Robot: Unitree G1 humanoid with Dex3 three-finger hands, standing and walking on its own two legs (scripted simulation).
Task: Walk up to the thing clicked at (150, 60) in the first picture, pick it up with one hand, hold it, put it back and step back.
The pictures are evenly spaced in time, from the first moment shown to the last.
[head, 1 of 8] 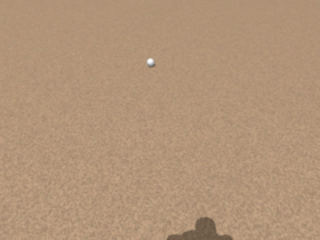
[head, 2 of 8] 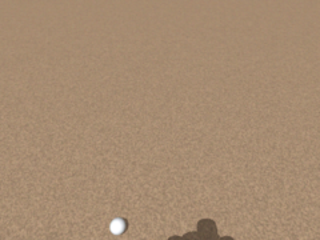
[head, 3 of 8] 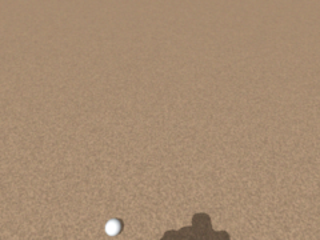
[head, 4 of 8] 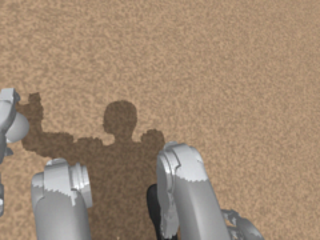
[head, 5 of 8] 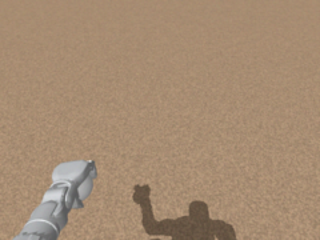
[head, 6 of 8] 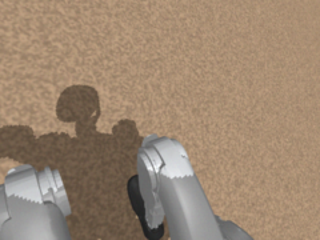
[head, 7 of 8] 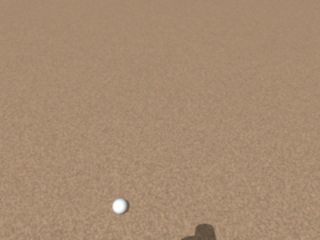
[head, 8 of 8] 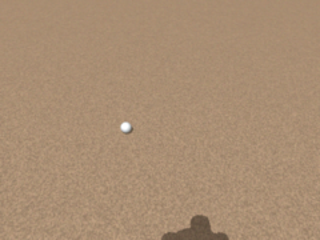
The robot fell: no
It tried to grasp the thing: yes
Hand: left
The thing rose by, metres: 0.68
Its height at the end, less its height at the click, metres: +0.00
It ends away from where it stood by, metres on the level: 0.10
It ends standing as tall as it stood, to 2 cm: yes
